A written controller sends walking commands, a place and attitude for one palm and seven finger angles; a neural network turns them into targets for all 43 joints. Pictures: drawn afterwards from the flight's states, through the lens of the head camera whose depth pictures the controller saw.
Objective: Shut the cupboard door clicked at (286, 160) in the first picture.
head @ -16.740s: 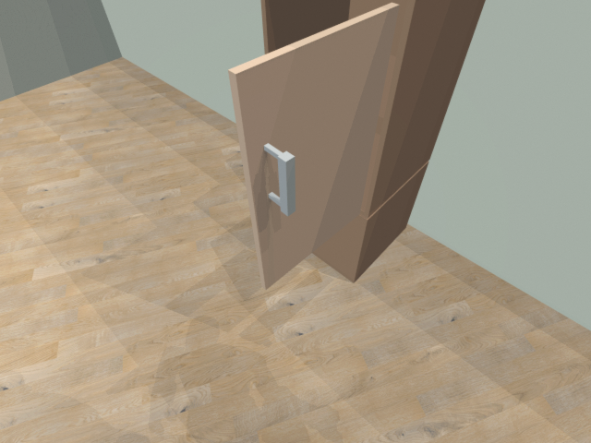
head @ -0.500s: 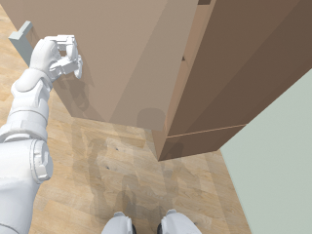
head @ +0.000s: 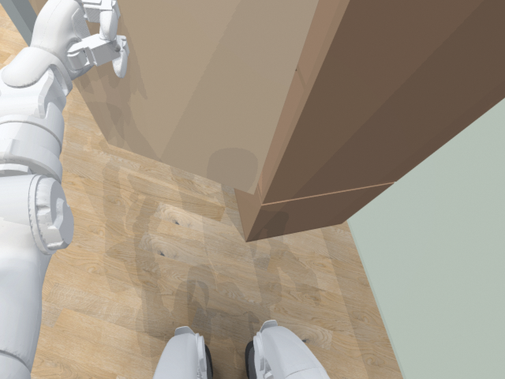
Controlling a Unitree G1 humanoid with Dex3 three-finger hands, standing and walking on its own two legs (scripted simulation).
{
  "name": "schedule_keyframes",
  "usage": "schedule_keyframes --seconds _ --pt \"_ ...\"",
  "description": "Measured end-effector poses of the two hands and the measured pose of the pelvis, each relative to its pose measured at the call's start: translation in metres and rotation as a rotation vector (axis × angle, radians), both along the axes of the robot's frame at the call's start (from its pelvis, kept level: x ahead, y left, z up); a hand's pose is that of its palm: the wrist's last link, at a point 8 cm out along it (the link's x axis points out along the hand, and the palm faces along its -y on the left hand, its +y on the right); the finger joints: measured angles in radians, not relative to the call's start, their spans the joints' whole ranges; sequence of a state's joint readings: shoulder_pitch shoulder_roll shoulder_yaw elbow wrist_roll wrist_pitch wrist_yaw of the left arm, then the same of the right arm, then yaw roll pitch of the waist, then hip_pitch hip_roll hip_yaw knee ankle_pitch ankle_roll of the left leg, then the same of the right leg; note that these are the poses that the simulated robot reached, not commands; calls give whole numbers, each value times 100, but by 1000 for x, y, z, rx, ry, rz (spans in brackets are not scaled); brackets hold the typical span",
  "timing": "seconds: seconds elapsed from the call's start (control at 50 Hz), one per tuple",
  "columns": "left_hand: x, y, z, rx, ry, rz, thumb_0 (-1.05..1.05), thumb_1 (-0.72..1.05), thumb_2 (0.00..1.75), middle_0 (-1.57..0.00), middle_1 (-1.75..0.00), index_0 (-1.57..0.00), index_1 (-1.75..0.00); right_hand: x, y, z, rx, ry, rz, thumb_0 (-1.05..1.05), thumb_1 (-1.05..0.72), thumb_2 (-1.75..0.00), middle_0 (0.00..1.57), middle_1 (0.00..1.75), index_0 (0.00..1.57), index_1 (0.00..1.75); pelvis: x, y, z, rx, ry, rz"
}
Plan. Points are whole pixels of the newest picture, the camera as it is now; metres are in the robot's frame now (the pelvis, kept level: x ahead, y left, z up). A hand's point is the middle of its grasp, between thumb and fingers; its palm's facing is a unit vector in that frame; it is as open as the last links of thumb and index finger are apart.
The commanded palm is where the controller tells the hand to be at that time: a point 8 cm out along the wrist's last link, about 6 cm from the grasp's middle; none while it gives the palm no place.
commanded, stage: push the door shut along its arc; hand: left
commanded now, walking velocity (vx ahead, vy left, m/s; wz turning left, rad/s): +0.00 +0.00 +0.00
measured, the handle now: (39, 17) +0.62 +0.22 +0.12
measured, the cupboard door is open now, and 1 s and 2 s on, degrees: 59 51 51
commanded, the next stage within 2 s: pull the fist back off the door in 0.10 s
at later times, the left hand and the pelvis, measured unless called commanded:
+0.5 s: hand (146, 44) +0.59 +0.09 +0.10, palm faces +0.05 -1.00 +0.00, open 3.1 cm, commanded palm +0.54 +0.13 +0.12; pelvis +0.02 -0.01 +0.01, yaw -1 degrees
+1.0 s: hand (143, 93) +0.49 +0.09 +0.11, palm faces +0.04 -1.00 -0.01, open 3.1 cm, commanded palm +0.46 +0.14 +0.12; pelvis +0.02 -0.02 +0.03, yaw +0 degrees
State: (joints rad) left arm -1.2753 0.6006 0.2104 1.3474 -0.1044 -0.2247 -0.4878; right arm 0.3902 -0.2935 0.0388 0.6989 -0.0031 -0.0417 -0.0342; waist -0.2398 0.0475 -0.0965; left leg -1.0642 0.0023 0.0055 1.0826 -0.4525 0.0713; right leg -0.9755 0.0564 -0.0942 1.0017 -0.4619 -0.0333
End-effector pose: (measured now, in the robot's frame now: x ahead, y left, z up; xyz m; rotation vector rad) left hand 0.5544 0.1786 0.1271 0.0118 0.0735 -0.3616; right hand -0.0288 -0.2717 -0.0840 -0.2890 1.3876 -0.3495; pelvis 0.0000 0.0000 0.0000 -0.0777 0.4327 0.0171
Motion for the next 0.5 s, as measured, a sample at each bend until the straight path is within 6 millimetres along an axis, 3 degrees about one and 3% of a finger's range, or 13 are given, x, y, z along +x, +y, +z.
schedule_keyframes --seconds 0.22,0.3,0.36,0.42,0.5 --pt "21 -18 0 -1 6 -33 1 101 99 -130 -150 -130 -150 -13 3 -6 1 42 -30 1 -90 -90 20 30 20 30 2 -2 -8 -4 35 -8" --pt "29 -14 -6 -147 35 236 2 97 97 -130 -150 -130 -150 -15 11 -5 49 44 -14 1 -90 -90 20 30 20 30 5 -3 -7 -5 50 -13" --pt "27 -13 -11 -65 2 417 2 94 94 -129 -150 -130 -150 -16 21 -5 116 56 10 1 -90 -90 20 30 20 30 8 -4 -5 -1 56 -16" --pt "19 -22 -15 19 -43 447 2 93 93 -129 -150 -129 -150 -19 30 -4 175 77 -2 1 -90 -90 20 30 20 30 12 -5 0 5 45 -18" --pt "9 -39 -23 4 2 408 2 91 91 -129 -150 -130 -150 -21 35 0 205 90 -37 1 -90 -90 20 30 20 30 18 -8 9 12 17 -21"
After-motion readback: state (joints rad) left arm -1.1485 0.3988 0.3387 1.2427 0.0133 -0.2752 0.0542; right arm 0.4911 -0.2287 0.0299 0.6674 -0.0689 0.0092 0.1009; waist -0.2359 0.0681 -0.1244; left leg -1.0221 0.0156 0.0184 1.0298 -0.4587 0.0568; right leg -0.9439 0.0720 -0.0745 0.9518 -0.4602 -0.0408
